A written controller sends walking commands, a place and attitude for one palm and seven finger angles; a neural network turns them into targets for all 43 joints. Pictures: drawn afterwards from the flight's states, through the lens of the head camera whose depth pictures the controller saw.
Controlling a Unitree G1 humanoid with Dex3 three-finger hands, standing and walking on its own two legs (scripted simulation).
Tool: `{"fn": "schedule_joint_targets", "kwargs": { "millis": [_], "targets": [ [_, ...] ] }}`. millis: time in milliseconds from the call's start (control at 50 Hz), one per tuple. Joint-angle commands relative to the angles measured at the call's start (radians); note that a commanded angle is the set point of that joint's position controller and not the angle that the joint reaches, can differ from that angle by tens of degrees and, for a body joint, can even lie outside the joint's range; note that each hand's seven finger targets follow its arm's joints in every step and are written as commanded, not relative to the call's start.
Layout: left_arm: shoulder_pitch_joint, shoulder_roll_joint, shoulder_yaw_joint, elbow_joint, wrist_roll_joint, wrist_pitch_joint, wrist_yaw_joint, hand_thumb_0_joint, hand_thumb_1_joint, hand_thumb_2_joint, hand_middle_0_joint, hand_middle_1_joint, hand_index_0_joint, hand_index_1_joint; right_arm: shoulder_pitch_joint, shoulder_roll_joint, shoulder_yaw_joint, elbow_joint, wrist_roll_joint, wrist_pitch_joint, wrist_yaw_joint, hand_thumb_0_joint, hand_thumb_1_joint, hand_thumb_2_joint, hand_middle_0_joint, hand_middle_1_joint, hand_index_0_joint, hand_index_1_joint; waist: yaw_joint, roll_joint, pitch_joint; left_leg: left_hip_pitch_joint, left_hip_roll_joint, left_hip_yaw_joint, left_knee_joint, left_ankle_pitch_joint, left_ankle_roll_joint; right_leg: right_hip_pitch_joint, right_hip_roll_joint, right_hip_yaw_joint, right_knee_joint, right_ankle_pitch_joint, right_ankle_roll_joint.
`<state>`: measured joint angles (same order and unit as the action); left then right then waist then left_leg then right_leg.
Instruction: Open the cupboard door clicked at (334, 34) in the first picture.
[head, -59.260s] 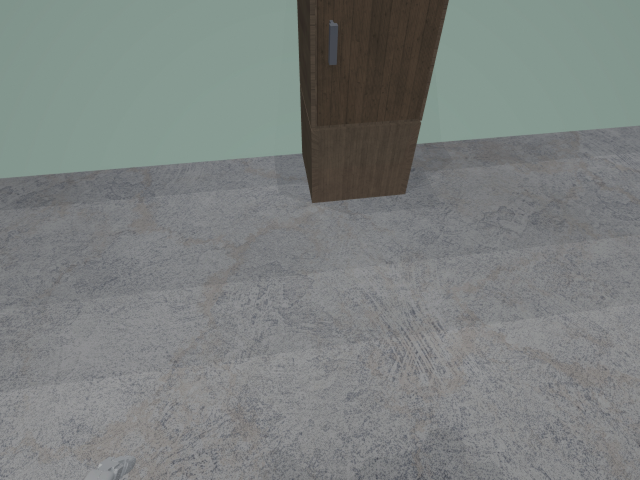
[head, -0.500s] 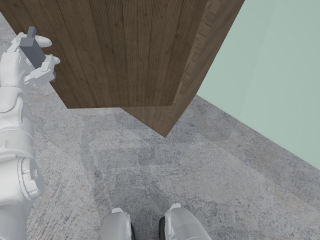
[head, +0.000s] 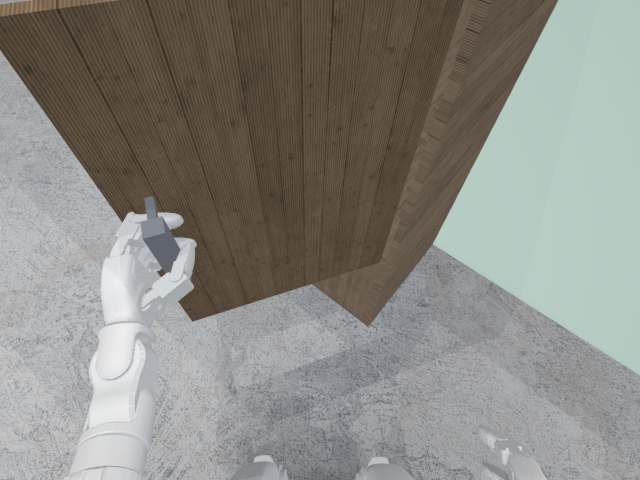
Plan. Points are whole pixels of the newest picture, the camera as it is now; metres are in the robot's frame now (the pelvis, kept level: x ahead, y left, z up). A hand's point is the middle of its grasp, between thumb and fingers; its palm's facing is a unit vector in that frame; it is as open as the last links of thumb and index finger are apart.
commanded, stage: pull the door open along its arc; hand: left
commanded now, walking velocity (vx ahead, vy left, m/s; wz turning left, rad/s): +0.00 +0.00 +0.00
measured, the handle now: (166, 241) +0.40 +0.21 +0.03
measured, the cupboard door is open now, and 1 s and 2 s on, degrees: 59 79 80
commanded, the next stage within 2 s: open thumb and fingers to let go in 0.44 s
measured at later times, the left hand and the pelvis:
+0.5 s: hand (238, 345) +0.27 +0.10 +0.04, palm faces +0.43 -0.90 +0.01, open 6.3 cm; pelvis -0.02 -0.04 +0.00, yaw +4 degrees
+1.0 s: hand (245, 355) +0.26 +0.09 +0.04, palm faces +0.42 -0.91 +0.00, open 11.5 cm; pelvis -0.02 -0.05 -0.01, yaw +5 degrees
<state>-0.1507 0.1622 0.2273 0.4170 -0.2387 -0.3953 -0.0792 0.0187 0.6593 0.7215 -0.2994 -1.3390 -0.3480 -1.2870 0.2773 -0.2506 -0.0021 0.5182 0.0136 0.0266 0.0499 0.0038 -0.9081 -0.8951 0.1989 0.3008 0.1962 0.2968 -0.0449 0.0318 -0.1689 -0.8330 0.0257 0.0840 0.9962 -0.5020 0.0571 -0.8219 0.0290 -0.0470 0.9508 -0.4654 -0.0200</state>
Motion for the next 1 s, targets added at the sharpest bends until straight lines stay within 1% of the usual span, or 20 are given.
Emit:
{"fn": "schedule_joint_targets", "kwargs": {
  "millis": [0, 20, 60, 100, 120, 180, 240, 360, 420, 440, 460, 500, 520, 600, 660, 720, 760, 880, 920, 980],
  "targets": [
    [0.012, 0.096, 0.081, -0.281, 0.042, -0.068, 0.242, 0.0, 0.9, 0.9, -0.4, -1.35, -0.4, -1.35, 0.022, -0.101, -0.054, -0.099, -0.026, -0.032, 0.006, 0.0, -0.9, -0.9, 0.2, 0.3, 0.2, 0.3, 0.078, -0.002, -0.326, 0.218, -0.005, -0.093, -0.074, 0.608, -0.064, 0.232, 0.005, -0.009, -0.002, 0.501, -0.006],
    [0.011, 0.078, 0.058, -0.301, 0.064, -0.069, 0.284, 0.0, 0.9, 0.9, -0.4, -1.35, -0.4, -1.35, 0.017, -0.099, -0.052, -0.102, -0.031, -0.031, 0.005, 0.0, -0.9, -0.9, 0.2, 0.3, 0.2, 0.3, 0.071, -0.042, -0.317, 0.205, -0.004, -0.102, -0.072, 0.585, -0.063, 0.234, 0.007, -0.012, 0.0, 0.487, -0.01],
    [0.044, 0.014, 0.008, -0.3, 0.112, -0.061, 0.362, 0.0, 0.9, 0.9, -0.4, -1.35, -0.4, -1.35, -0.009, -0.086, -0.049, -0.098, -0.041, -0.023, 0.004, 0.0, -0.9, -0.9, 0.2, 0.3, 0.2, 0.3, 0.072, -0.047, -0.293, 0.199, -0.008, -0.101, -0.072, 0.531, -0.062, 0.221, 0.001, -0.01, -0.002, 0.457, -0.009],
    [0.033, -0.014, -0.036, -0.343, 0.166, -0.055, 0.432, 0.0, 0.9, 0.9, -0.4, -1.35, -0.4, -1.35, -0.034, -0.079, -0.045, -0.105, -0.051, -0.016, 0.001, 0.0, -0.9, -0.9, 0.2, 0.3, 0.2, 0.3, 0.076, -0.034, -0.289, 0.185, -0.015, -0.102, -0.078, 0.459, -0.061, 0.222, -0.004, -0.008, -0.004, 0.415, -0.012],
    [0.039, -0.017, -0.058, -0.338, 0.189, -0.051, 0.45, 0.0, 0.9, 0.9, -0.4, -1.35, -0.4, -1.35, -0.035, -0.08, -0.044, -0.103, -0.056, -0.014, -0.002, 0.0, -0.9, -0.9, 0.2, 0.3, 0.2, 0.3, 0.064, -0.06, -0.286, 0.174, -0.019, -0.104, -0.074, 0.422, -0.054, 0.224, -0.002, -0.002, -0.014, 0.401, -0.012],
    [0.015, -0.044, -0.123, -0.352, 0.241, -0.049, 0.474, 0.0, 0.9, 0.9, -0.4, -1.35, -0.4, -1.35, -0.057, -0.071, -0.039, -0.099, -0.062, -0.01, -0.017, 0.0, -0.9, -0.9, 0.2, 0.3, 0.2, 0.3, 0.055, -0.056, -0.259, 0.167, -0.026, -0.101, -0.087, 0.332, -0.05, 0.228, -0.011, 0.007, -0.042, 0.353, -0.012],
    [0.053, -0.076, -0.175, -0.353, 0.252, -0.044, 0.467, 0.0, 0.9, 0.9, -0.4, -1.35, -0.4, -1.35, -0.074, -0.065, -0.036, -0.101, -0.064, -0.014, -0.03, 0.0, -0.9, -0.9, 0.2, 0.3, 0.2, 0.3, 0.049, -0.084, -0.248, 0.157, -0.031, -0.096, -0.093, 0.278, -0.041, 0.252, -0.017, 0.022, -0.075, 0.328, -0.008],
    [0.13, -0.143, -0.256, -0.404, 0.218, -0.052, 0.447, 0.0, 0.9, 0.9, -0.4, -1.35, -0.4, -1.35, -0.112, -0.051, -0.026, -0.103, -0.06, -0.046, -0.042, 0.0, -0.9, -0.9, 0.2, 0.3, 0.2, 0.3, 0.051, -0.058, -0.214, 0.147, -0.04, -0.091, -0.101, 0.23, -0.038, 0.282, -0.033, 0.049, -0.12, 0.288, -0.005],
    [0.197, -0.181, -0.307, -0.427, 0.215, -0.054, 0.451, 0.0, 0.9, 0.9, -0.4, -1.35, -0.4, -1.35, -0.11, -0.05, -0.028, -0.107, -0.061, -0.066, -0.038, 0.0, -0.9, -0.9, 0.2, 0.3, 0.2, 0.3, 0.04, -0.111, -0.207, 0.136, -0.04, -0.096, -0.091, 0.228, -0.037, 0.296, -0.045, 0.067, -0.134, 0.314, 0.006],
    [0.226, -0.209, -0.339, -0.452, 0.221, -0.059, 0.455, 0.0, 0.9, 0.9, -0.4, -1.35, -0.4, -1.35, -0.117, -0.045, -0.029, -0.11, -0.064, -0.073, -0.034, 0.0, -0.9, -0.9, 0.2, 0.3, 0.2, 0.3, 0.042, -0.094, -0.209, 0.14, -0.04, -0.094, -0.089, 0.234, -0.038, 0.299, -0.052, 0.075, -0.133, 0.342, 0.011],
    [0.25, -0.216, -0.354, -0.463, 0.227, -0.06, 0.463, 0.0, 0.9, 0.9, -0.4, -1.35, -0.4, -1.35, -0.11, -0.045, -0.03, -0.112, -0.065, -0.079, -0.032, 0.0, -0.9, -0.9, 0.2, 0.3, 0.2, 0.3, 0.038, -0.117, -0.21, 0.136, -0.04, -0.097, -0.089, 0.228, -0.039, 0.302, -0.055, 0.074, -0.133, 0.341, 0.013],
    [0.166, -0.171, -0.331, -0.466, 0.255, -0.071, 0.484, 0.0, 0.9, 0.9, -0.4, -1.35, -0.4, -1.35, -0.105, -0.052, -0.033, -0.098, -0.07, -0.084, -0.036, 0.0, -0.9, -0.9, 0.2, 0.3, 0.2, 0.3, 0.021, -0.114, -0.19, 0.111, -0.042, -0.101, -0.071, 0.208, -0.038, 0.274, -0.065, 0.097, -0.135, 0.317, 0.017],
    [0.069, -0.127, -0.304, -0.448, 0.274, -0.077, 0.498, 0.0, 0.9, 0.9, -0.4, -1.35, -0.4, -1.35, -0.098, -0.055, -0.031, -0.081, -0.075, -0.084, -0.044, 0.0, -0.9, -0.9, 0.2, 0.3, 0.2, 0.3, 0.005, -0.119, -0.158, 0.085, -0.042, -0.109, -0.056, 0.195, -0.036, 0.249, -0.068, 0.111, -0.135, 0.291, 0.016],
    [0.071, -0.12, -0.278, -0.394, 0.286, -0.106, 0.501, 0.0, 0.62, 0.78, -0.38, -1.32, -0.38, -1.32, -0.114, -0.043, -0.036, -0.069, -0.079, -0.092, -0.054, 0.0, -0.9, -0.9, 0.2, 0.3, 0.2, 0.3, 0.02, -0.125, -0.19, 0.046, -0.048, -0.104, -0.03, 0.163, -0.038, 0.265, -0.091, 0.158, -0.146, 0.247, 0.024],
    [0.069, -0.12, -0.267, -0.4, 0.251, -0.105, 0.464, 0.0, 0.41, 0.69, -0.365, -1.298, -0.365, -1.298, -0.119, -0.043, -0.037, -0.064, -0.072, -0.091, -0.06, 0.0, -0.9, -0.9, 0.2, 0.3, 0.2, 0.3, 0.03, -0.092, -0.228, 0.049, -0.052, -0.096, -0.029, 0.175, -0.041, 0.311, -0.101, 0.182, -0.154, 0.295, 0.029],
    [0.08, -0.114, -0.242, -0.425, 0.2, -0.099, 0.437, 0.0, 0.2, 0.6, -0.35, -1.275, -0.35, -1.275, -0.114, -0.048, -0.036, -0.068, -0.067, -0.095, -0.064, 0.0, -0.9, -0.9, 0.2, 0.3, 0.2, 0.3, 0.039, -0.098, -0.273, 0.06, -0.053, -0.099, -0.032, 0.204, -0.042, 0.362, -0.099, 0.183, -0.152, 0.359, 0.033],
    [0.101, -0.134, -0.255, -0.423, 0.19, -0.096, 0.429, 0.0, 0.06, 0.54, -0.34, -1.26, -0.34, -1.26, -0.11, -0.045, -0.036, -0.066, -0.065, -0.095, -0.064, 0.0, -0.9, -0.9, 0.2, 0.3, 0.2, 0.3, 0.038, -0.112, -0.269, 0.076, -0.051, -0.099, -0.04, 0.223, -0.043, 0.363, -0.097, 0.163, -0.141, 0.405, 0.036],
    [0.122, -0.149, -0.284, -0.399, 0.222, -0.096, 0.442, 0.0, -0.36, 0.36, -0.31, -1.215, -0.31, -1.215, -0.107, -0.05, -0.037, -0.072, -0.07, -0.095, -0.054, 0.0, -0.9, -0.9, 0.2, 0.3, 0.2, 0.3, 0.028, -0.131, -0.209, 0.089, -0.047, -0.106, -0.047, 0.219, -0.038, 0.286, -0.082, 0.12, -0.123, 0.37, 0.029],
    [0.108, -0.14, -0.281, -0.425, 0.23, -0.102, 0.446, 0.0, -0.5, 0.3, -0.3, -1.2, -0.3, -1.2, -0.109, -0.05, -0.038, -0.08, -0.071, -0.097, -0.053, 0.0, -0.9, -0.9, 0.2, 0.3, 0.2, 0.3, 0.034, -0.12, -0.22, 0.09, -0.047, -0.108, -0.047, 0.22, -0.036, 0.291, -0.078, 0.122, -0.121, 0.351, 0.022],
    [0.104, -0.147, -0.288, -0.42, 0.239, -0.109, 0.454, 0.0, -0.5, 0.3, -0.292, -1.15, -0.292, -1.15, -0.117, -0.045, -0.036, -0.082, -0.071, -0.094, -0.052, 0.0, -0.9, -0.9, 0.2, 0.3, 0.2, 0.3, 0.037, -0.109, -0.21, 0.095, -0.048, -0.104, -0.05, 0.204, -0.037, 0.269, -0.075, 0.114, -0.121, 0.304, 0.017]
  ]
}}
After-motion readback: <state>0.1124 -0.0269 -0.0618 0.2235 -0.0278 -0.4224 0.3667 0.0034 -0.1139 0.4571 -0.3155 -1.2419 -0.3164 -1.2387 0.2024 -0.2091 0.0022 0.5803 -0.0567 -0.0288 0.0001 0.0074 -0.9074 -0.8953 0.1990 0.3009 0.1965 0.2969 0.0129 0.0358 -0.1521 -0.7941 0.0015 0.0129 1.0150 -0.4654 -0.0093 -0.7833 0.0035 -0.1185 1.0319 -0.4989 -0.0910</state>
